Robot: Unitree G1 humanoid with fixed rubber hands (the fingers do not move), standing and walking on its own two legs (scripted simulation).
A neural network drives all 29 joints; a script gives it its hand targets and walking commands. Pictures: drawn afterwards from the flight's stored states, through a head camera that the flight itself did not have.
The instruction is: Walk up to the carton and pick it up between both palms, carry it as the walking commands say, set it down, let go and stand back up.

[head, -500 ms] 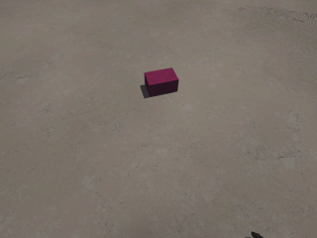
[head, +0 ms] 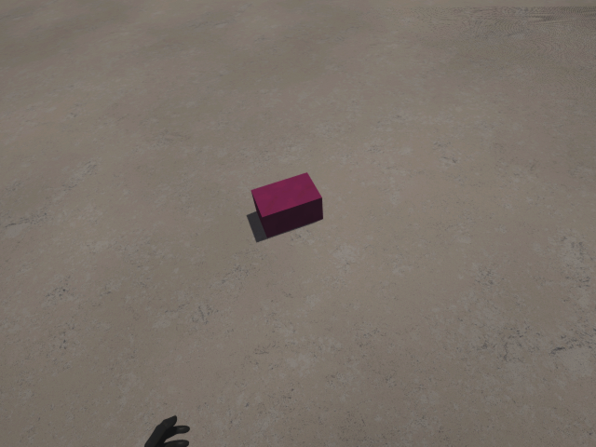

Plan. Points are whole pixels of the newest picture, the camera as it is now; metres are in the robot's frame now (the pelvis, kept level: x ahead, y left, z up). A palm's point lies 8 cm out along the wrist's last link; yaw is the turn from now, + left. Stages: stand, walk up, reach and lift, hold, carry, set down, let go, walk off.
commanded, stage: walk up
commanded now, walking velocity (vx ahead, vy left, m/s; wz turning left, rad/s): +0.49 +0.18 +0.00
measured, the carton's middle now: (287, 204) +1.17 +0.09 -0.70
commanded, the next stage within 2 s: none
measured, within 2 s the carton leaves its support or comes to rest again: neither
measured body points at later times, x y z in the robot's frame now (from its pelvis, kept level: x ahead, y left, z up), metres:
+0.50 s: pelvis +0.24 +0.09 -0.01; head +0.29 +0.10 +0.44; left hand +0.16 +0.33 -0.15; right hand +0.40 -0.14 -0.13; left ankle +0.32 +0.21 -0.73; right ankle +0.08 -0.08 -0.68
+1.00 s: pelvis +0.49 +0.05 +0.00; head +0.51 +0.03 +0.44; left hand +0.66 +0.28 -0.11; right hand +0.40 -0.19 -0.16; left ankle +0.34 +0.20 -0.68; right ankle +0.57 -0.05 -0.73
